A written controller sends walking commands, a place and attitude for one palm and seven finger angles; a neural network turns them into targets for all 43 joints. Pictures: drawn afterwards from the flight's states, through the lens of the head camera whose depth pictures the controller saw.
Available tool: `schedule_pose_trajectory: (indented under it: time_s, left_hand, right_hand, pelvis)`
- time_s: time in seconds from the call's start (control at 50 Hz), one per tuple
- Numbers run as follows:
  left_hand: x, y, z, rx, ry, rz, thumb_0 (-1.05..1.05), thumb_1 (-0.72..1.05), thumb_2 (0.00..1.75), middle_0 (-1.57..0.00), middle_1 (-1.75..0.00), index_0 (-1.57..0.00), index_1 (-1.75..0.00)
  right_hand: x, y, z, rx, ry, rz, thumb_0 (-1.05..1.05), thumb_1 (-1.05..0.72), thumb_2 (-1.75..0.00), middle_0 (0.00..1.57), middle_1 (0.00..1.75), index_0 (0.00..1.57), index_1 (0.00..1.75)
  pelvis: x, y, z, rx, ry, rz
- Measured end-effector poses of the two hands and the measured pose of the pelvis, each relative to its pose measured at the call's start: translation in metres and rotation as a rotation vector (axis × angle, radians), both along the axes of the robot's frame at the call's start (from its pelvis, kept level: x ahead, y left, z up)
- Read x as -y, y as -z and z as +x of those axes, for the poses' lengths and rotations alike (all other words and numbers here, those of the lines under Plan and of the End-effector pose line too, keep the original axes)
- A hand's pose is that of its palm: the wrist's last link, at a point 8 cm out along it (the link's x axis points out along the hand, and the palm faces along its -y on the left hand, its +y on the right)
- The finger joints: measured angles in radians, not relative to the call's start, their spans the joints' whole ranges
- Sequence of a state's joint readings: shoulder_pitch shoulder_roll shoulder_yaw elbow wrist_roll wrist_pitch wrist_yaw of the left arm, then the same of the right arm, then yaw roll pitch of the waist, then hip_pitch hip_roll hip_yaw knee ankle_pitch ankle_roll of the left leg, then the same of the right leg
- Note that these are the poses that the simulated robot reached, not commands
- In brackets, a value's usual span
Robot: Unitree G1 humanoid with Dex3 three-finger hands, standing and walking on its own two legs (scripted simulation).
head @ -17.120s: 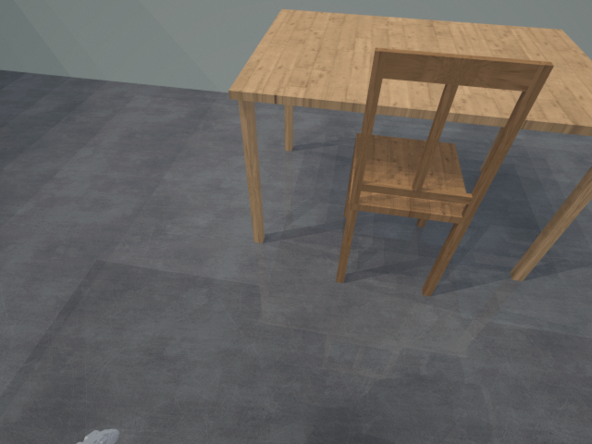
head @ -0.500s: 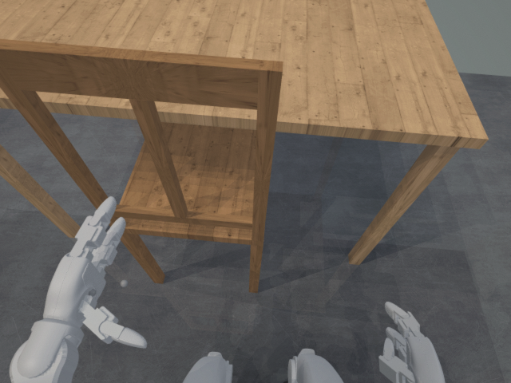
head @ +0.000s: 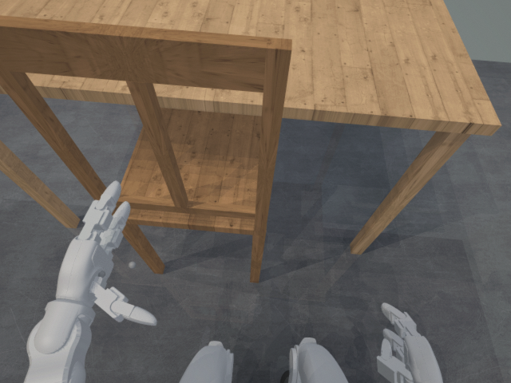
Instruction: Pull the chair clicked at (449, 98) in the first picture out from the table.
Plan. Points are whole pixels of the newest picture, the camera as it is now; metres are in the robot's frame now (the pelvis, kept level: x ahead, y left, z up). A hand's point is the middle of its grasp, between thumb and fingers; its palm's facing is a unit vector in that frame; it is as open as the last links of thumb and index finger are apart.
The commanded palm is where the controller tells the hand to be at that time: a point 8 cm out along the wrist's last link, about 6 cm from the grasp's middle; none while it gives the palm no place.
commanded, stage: aim the fingers beside a spindle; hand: left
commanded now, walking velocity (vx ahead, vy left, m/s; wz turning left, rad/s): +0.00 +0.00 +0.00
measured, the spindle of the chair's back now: (165, 156) +0.47 +0.18 +0.03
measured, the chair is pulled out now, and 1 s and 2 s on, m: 0.00 0.00 0.00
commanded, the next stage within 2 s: none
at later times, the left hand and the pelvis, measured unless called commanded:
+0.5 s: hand (148, 244) +0.32 +0.18 +0.01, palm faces -0.08 -1.00 -0.04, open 17.0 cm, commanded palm +0.30 +0.23 +0.02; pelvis +0.00 +0.00 -0.01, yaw -1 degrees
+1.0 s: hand (146, 245) +0.32 +0.19 +0.00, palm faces -0.04 -1.00 -0.04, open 17.0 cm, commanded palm +0.30 +0.23 +0.01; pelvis +0.00 +0.00 -0.02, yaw -1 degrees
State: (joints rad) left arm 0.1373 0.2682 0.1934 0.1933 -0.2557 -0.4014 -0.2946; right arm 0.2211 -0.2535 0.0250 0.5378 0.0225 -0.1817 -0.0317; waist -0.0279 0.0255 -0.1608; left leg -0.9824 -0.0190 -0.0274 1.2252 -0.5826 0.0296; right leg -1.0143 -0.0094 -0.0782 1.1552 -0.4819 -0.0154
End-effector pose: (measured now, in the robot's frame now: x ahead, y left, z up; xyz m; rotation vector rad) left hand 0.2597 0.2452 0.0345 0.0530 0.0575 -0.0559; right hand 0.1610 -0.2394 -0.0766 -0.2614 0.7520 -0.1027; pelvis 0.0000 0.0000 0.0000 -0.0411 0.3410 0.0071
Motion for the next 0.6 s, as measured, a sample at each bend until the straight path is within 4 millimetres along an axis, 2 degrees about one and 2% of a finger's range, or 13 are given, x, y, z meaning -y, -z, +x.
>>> schedule_pose_trajectory:
  time_s: [0.14,0.3,0.46,0.6]
  left_hand:
    - [0.01,0.005,0.012,0.006,0.034,-0.013,-0.02,-0.5,0.3,-0.06,-0.08,-0.06,-0.08]
    - [0.004,0.013,0.031,-0.003,0.005,-0.005,-0.02,-0.5,0.3,-0.06,-0.08,-0.06,-0.08]
    - [0.011,0.017,0.037,-0.005,0.028,-0.016,-0.02,-0.5,0.3,-0.06,-0.08,-0.06,-0.08]
    - [0.006,0.024,0.043,0.002,-0.001,-0.012,-0.02,-0.5,0.3,-0.06,-0.08,-0.06,-0.08]
  right_hand:
    - [-0.002,0.004,-0.003,-0.017,0.005,-0.007,0.01,-0.9,-0.9,0.21,0.3,0.2,0.3]
    - [0.001,0.012,-0.011,-0.064,0.016,-0.009,0.01,-0.9,-0.9,0.21,0.3,0.2,0.3]
    - [0.005,0.018,-0.018,-0.1,0.034,-0.011,0.01,-0.9,-0.9,0.21,0.3,0.2,0.3]
    - [0.006,0.024,-0.019,-0.117,0.032,-0.012,0.01,-0.9,-0.9,0.21,0.3,0.2,0.3]
  pelvis:
    - [-0.002,0.003,-0.002,-0.011,0.002,-0.002]
    - [-0.002,0.007,-0.002,-0.029,0.007,0.0]
    - [-0.002,0.008,0.0,-0.04,0.012,0.001]
    - [-0.002,0.012,0.0,-0.053,0.013,0.002]
